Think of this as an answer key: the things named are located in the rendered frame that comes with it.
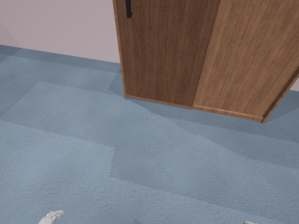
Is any robot left hand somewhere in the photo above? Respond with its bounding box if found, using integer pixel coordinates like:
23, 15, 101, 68
37, 210, 64, 224

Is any wardrobe door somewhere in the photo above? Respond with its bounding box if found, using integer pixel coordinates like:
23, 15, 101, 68
193, 0, 299, 117
115, 0, 221, 107

